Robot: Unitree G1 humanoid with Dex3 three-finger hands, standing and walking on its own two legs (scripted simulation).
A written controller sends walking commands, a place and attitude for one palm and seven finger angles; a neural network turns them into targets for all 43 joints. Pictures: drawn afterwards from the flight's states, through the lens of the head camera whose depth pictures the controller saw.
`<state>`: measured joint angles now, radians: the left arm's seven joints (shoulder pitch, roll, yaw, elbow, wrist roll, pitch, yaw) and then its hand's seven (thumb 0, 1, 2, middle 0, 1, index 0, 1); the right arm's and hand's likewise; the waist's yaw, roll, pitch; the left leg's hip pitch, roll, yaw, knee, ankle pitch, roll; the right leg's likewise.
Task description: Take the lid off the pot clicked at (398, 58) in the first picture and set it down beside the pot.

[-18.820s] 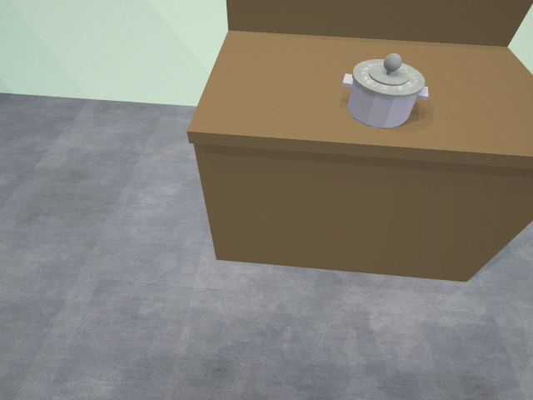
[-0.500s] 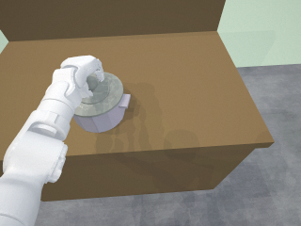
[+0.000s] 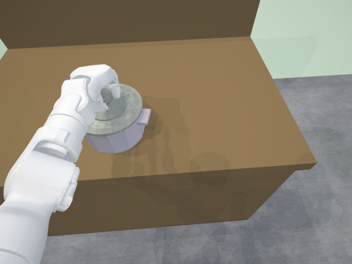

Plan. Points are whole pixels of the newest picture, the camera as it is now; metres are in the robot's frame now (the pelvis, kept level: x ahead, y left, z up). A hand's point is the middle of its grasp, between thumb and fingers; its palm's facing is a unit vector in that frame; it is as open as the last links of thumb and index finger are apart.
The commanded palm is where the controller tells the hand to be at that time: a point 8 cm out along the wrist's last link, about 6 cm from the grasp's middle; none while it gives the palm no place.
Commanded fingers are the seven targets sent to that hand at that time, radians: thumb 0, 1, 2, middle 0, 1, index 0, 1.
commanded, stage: close the fingers and squeeze the knob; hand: left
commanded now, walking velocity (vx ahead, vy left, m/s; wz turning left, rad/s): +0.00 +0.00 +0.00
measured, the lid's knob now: (103, 96) +0.51 +0.17 +0.09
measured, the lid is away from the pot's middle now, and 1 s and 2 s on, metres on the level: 0.00 0.00 0.01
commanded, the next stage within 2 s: lift the lid straight up in 0.84 s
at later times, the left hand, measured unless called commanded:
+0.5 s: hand (100, 99) +0.48 +0.16 +0.11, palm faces -0.36 -0.04 -0.93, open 6.7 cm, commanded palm +0.48 +0.16 +0.17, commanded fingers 0.00 0.68 0.53 -0.87 -1.02 -0.85 -1.01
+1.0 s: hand (100, 100) +0.48 +0.16 +0.11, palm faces -0.36 -0.06 -0.93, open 6.7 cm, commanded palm +0.47 +0.16 +0.17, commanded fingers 0.00 0.87 0.64 -0.96 -1.08 -0.94 -1.06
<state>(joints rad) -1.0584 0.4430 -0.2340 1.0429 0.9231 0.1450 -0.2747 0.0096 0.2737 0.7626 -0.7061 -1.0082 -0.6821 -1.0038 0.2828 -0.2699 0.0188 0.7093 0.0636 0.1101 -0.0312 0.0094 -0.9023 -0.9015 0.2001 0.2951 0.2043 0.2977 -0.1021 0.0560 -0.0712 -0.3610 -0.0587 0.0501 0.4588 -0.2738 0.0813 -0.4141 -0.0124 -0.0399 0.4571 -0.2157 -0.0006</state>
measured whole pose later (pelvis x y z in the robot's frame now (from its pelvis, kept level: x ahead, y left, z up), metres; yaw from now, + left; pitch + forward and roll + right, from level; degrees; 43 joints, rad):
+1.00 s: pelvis +0.00 +0.00 +0.00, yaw +0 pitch +10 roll -1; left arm -1.02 0.44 -0.22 1.01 0.92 0.14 -0.27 0.01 0.41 0.44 -0.76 -0.99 -0.74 -0.97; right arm 0.28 -0.27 0.01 0.71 0.06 0.11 -0.03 0.01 -0.90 -0.90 0.20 0.30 0.20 0.30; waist -0.10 0.06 -0.08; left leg -0.35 -0.05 0.05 0.45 -0.27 0.08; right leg -0.40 -0.01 -0.04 0.44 -0.21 0.00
